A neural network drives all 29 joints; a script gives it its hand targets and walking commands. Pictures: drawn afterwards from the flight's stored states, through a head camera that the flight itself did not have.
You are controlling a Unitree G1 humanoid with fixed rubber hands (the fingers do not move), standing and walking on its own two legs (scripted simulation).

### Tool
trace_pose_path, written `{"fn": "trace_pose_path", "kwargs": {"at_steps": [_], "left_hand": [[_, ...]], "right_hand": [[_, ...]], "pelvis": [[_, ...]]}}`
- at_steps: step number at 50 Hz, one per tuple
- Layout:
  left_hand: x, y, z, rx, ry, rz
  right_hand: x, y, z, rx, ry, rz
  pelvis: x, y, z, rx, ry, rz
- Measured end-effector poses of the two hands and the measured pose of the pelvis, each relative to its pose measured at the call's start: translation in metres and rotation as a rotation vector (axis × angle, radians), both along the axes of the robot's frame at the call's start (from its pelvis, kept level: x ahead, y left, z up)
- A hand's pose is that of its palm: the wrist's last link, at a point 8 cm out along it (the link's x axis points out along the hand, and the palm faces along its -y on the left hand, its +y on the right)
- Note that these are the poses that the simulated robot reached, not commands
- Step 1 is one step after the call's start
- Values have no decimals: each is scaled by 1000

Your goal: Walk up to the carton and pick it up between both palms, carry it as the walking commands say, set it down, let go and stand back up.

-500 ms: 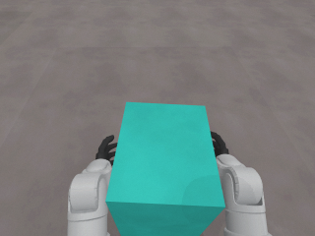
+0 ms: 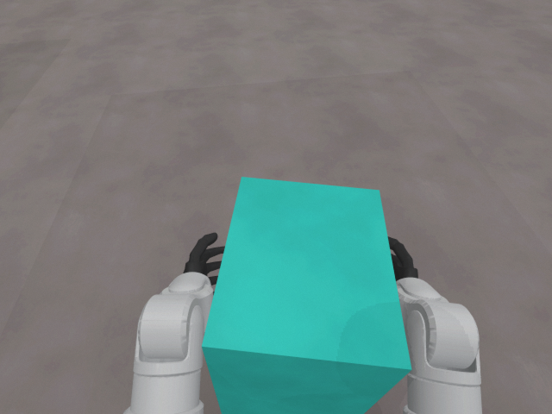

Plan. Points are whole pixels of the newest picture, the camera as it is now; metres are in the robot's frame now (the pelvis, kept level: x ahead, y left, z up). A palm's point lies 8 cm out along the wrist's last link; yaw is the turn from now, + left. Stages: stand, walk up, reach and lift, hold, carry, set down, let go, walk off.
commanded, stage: carry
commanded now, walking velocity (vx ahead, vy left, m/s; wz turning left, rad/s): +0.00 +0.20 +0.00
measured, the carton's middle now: (295, 313) +0.27 +0.00 +0.03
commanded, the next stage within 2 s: none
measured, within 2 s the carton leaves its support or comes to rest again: neither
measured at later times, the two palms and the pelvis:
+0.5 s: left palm (86, 346) +0.21 +0.25 +0.06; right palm (306, 350) +0.21 -0.01 +0.06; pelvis -0.07 +0.12 -0.01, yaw -1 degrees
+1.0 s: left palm out of the picture +0.13 +0.37 +0.07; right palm out of the picture +0.13 +0.10 +0.07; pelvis -0.15 +0.24 -0.01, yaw -1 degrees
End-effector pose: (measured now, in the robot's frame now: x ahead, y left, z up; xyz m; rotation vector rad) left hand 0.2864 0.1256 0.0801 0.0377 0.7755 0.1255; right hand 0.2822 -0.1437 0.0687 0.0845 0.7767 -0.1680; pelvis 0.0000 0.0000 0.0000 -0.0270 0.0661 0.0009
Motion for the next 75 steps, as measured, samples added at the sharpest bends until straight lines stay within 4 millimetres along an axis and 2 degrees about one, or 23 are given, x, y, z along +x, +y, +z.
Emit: {"fn": "trace_pose_path", "kwargs": {"at_steps": [4,9,16,21,25,28,34,41,46,52,57,60,66,70,75], "left_hand": [[-11,24,4,-32,-5,19],[-12,55,6,-72,-70,7],[-40,101,-17,-82,10,31],[-58,118,-19,-81,-5,46],[-73,129,-16,-29,19,17],[-82,142,-12,-31,27,12],[-88,178,-6,-68,-34,18],[-120,221,-14,-81,-3,45],[-140,236,-12,-75,-19,59],[-162,251,-2,-26,4,19],[-167,274,3,-41,-32,5],[-173,294,-2,-59,-31,13],[-201,329,-11,-58,0,44],[-219,340,-11,-62,-13,54],[-241,350,0,-12,-1,29]], "right_hand": [[-11,24,8,-32,-7,23],[-14,55,22,-69,-71,2],[-34,101,4,-91,12,37],[-51,118,-3,-77,-4,42],[-71,129,-11,-34,20,23],[-83,141,-8,-33,26,19],[-90,177,7,-53,-34,3],[-111,221,5,-78,-2,42],[-130,236,4,-71,-18,54],[-161,251,1,-34,4,30],[-169,274,11,-36,-33,1],[-174,294,10,-52,-31,4],[-194,329,2,-58,1,42],[-210,340,1,-60,-13,52],[-235,350,1,-23,-2,40]], "pelvis": [[-5,19,2,15,-11,-19],[-11,53,-8,36,-14,18],[-32,92,-10,31,-12,-32],[-55,108,-16,54,1,-39],[-68,125,-11,25,-3,-11],[-76,138,-7,32,-4,4],[-93,175,-9,60,-3,16],[-117,209,-7,33,0,-27],[-136,222,-11,50,10,-35],[-154,246,-4,25,-8,0],[-165,274,-7,29,0,15],[-174,293,-8,60,-11,11],[-196,318,-8,40,-7,-28],[-213,327,-10,47,2,-30],[-230,342,-4,18,-28,-11]]}}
